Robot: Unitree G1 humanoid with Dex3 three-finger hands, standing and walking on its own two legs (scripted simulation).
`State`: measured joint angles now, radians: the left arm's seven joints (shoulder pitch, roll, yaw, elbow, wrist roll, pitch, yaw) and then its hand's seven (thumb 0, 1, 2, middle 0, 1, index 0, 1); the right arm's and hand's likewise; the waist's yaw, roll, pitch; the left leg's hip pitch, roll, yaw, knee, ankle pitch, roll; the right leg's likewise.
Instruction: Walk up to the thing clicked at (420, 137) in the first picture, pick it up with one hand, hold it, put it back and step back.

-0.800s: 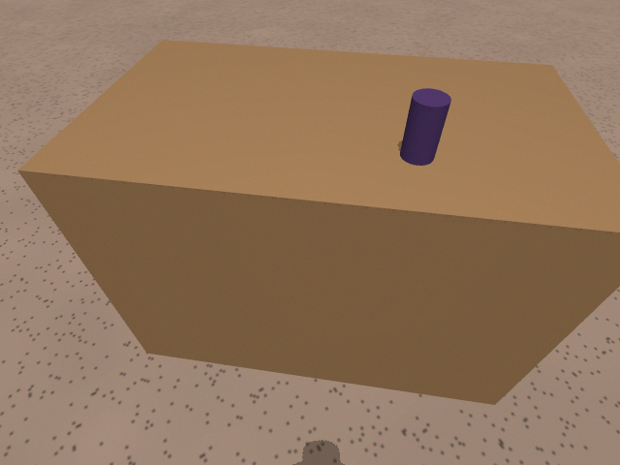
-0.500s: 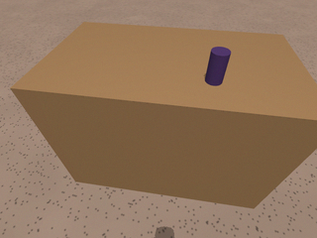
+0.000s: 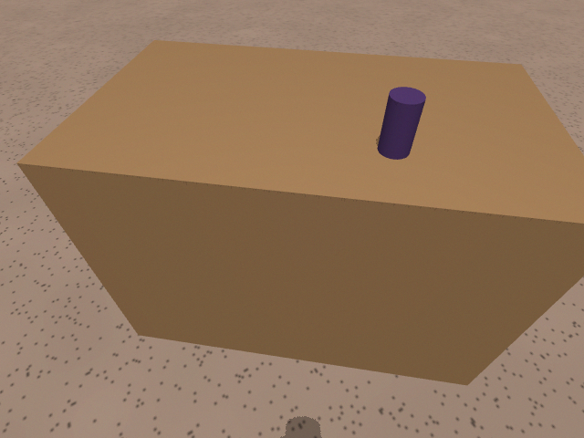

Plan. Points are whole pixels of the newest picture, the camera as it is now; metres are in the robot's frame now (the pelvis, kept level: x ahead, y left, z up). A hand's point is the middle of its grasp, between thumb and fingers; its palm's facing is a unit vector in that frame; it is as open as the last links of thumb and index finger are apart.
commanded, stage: stand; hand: right
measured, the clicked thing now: (400, 124) +0.70 -0.19 +0.08
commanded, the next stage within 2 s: walk up in 0.32 s
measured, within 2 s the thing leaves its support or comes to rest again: neither
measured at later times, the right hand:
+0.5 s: hand out of the picture +0.09 -0.26 -0.15, palm faces -0.05 +0.93 -0.37, open 7.4 cm
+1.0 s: hand out of the picture +0.16 -0.15 -0.16, palm faces +0.09 +0.93 -0.35, open 7.4 cm
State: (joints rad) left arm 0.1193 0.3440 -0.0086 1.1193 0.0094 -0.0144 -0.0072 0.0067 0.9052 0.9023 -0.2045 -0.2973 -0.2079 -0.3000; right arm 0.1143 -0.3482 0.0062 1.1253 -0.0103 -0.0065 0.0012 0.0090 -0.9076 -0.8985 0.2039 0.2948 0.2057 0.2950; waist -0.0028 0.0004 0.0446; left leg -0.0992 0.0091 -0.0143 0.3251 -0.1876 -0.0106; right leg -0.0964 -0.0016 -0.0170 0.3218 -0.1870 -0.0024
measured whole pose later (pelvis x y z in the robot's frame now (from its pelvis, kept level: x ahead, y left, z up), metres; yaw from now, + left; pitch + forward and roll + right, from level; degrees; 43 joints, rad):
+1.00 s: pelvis +0.17 +0.12 -0.02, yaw -5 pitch -3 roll +1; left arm 0.25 0.42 0.05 0.88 0.02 -0.03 -0.04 0.01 0.91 0.90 -0.20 -0.30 -0.21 -0.30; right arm 0.36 -0.38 -0.06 0.87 -0.02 -0.04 0.03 0.01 -0.90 -0.90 0.21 0.30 0.21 0.30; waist -0.05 -0.01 0.11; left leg -0.13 0.02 0.11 0.52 -0.34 0.01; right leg -0.44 -0.03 0.01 0.75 -0.30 -0.02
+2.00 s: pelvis +0.21 +0.10 -0.01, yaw -8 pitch -3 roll +0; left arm 0.06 0.34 0.01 1.05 0.00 0.00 -0.02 0.01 0.90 0.90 -0.21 -0.30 -0.21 -0.30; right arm 0.13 -0.35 0.01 1.06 0.00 -0.01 0.01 0.01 -0.91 -0.90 0.21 0.30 0.21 0.30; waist -0.01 0.00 0.07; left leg -0.18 0.04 -0.02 0.48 -0.25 -0.05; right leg -0.19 -0.03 0.00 0.51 -0.28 0.02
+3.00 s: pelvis +0.22 +0.11 +0.00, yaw -6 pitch -2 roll +0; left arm 0.09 0.35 0.01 1.15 0.01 -0.01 -0.01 0.01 0.91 0.90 -0.20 -0.30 -0.21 -0.30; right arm 0.08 -0.35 0.00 1.13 -0.01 -0.01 0.01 0.01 -0.91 -0.90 0.20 0.29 0.21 0.30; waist 0.00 0.00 0.05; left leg -0.13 0.03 -0.04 0.35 -0.18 -0.04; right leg -0.11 -0.04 -0.02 0.34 -0.19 0.03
